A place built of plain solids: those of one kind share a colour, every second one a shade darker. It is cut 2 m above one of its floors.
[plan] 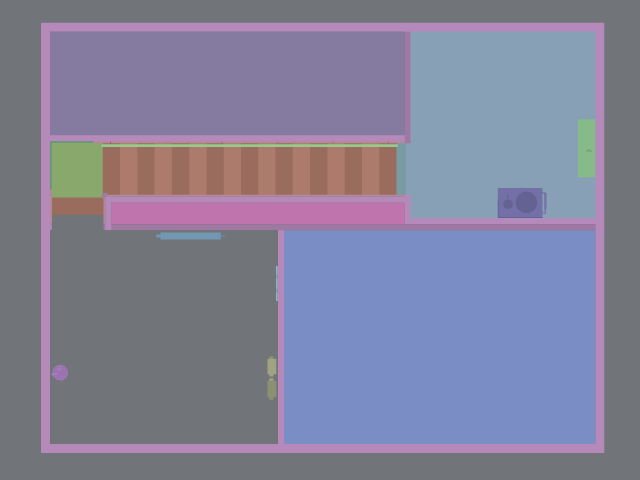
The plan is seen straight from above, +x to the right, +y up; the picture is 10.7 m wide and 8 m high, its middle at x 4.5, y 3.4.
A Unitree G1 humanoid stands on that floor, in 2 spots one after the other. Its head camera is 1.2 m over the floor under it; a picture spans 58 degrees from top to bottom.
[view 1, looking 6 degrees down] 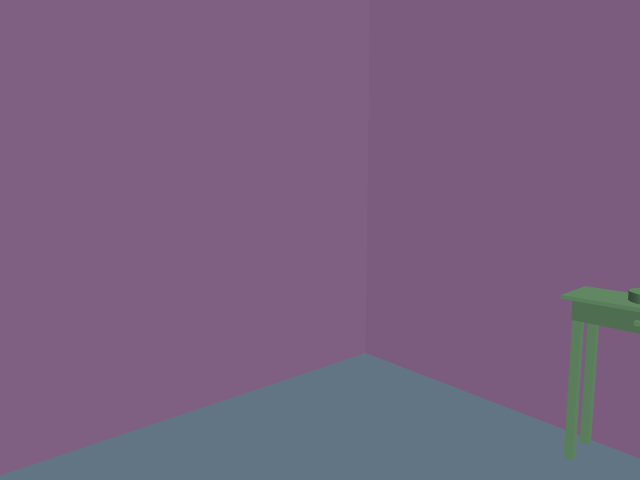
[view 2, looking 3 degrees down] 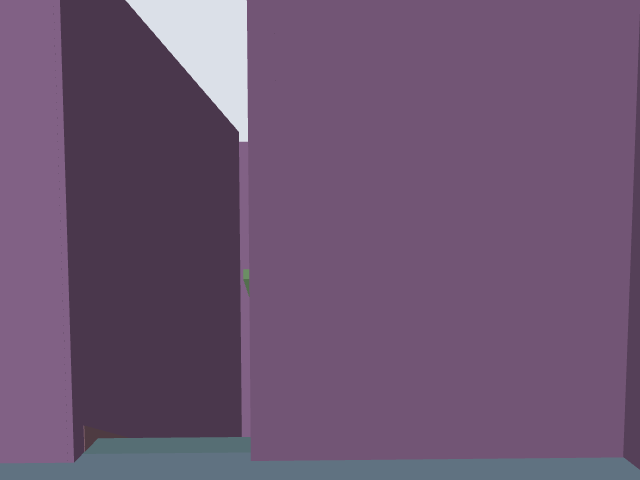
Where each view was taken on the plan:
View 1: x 6.78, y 4.66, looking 50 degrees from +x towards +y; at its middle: wall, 2.91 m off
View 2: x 8.09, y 5.32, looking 179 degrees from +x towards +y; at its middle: wall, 2.08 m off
